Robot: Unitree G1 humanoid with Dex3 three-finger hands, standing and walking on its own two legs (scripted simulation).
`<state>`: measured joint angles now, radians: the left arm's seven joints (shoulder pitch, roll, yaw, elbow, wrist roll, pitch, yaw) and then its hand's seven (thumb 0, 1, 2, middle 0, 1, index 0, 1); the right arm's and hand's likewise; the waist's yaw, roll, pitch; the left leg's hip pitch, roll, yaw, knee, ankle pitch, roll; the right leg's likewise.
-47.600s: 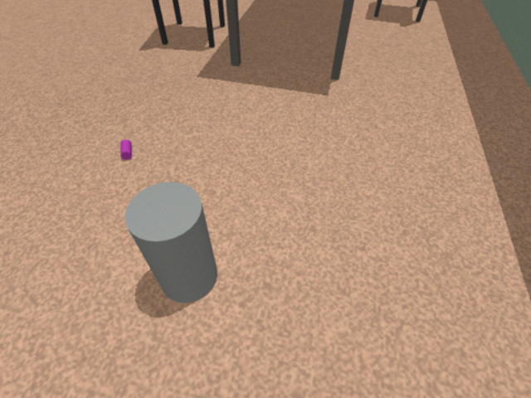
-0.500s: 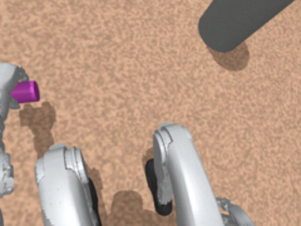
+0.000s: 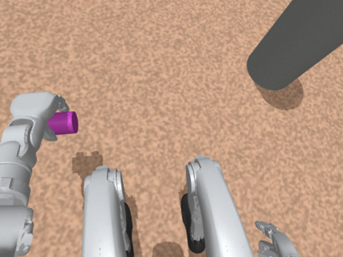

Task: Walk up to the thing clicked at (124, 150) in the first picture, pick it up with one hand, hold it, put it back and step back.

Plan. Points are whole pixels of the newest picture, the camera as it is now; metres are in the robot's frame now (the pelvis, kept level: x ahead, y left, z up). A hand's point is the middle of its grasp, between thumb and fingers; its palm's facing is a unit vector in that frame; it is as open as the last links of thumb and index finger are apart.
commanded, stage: lift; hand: left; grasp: from above
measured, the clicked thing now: (53, 123) +0.45 +0.27 -0.14
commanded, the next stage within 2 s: hold in 1.10 s
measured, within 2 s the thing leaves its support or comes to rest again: neither
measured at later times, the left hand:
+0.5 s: hand out of the picture +0.36 +0.27 +0.11, palm faces -0.46 -0.09 -0.89, open 8.3 cm
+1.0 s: hand out of the picture +0.37 +0.25 +0.22, palm faces -0.45 -0.09 -0.89, open 8.3 cm
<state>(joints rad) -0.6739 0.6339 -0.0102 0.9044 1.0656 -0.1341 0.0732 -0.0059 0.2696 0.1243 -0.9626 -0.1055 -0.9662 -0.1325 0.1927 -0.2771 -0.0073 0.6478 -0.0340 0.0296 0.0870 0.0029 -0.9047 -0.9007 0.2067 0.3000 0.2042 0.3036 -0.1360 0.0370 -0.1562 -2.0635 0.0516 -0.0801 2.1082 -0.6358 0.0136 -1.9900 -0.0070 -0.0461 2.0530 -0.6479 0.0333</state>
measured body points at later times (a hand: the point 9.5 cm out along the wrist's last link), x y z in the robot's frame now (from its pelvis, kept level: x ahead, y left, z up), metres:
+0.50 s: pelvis +0.02 +0.00 +0.19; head +0.12 +0.02 +0.62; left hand +0.38 +0.27 +0.16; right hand +0.15 -0.25 +0.07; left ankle +0.09 +0.12 -0.39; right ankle +0.10 -0.13 -0.39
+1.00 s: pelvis +0.05 +0.00 +0.29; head +0.11 +0.01 +0.74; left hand +0.39 +0.25 +0.27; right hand +0.15 -0.26 +0.17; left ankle +0.09 +0.12 -0.39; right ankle +0.10 -0.13 -0.39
